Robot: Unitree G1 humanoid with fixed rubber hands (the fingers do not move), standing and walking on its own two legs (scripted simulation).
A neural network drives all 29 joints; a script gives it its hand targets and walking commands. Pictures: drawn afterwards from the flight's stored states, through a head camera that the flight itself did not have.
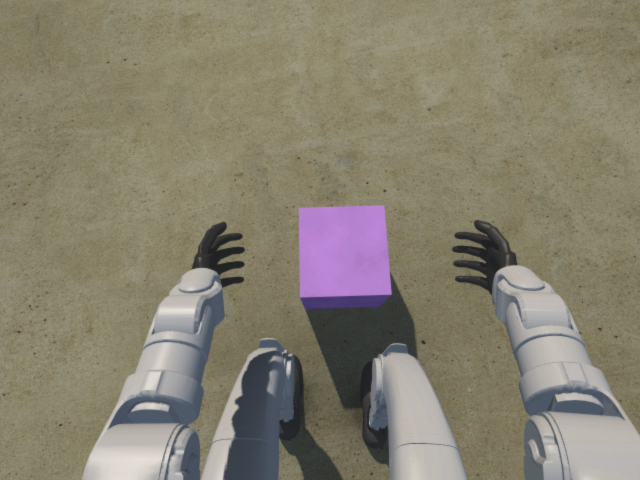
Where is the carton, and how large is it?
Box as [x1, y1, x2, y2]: [299, 205, 391, 308]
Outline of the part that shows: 383,205 299,208 300,298 305,308 378,306 391,294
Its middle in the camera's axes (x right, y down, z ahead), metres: +0.05 +0.07 +0.99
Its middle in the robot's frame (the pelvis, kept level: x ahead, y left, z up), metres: +0.47 -0.02 -0.56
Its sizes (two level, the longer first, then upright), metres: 0.212 0.203 0.231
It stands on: the floor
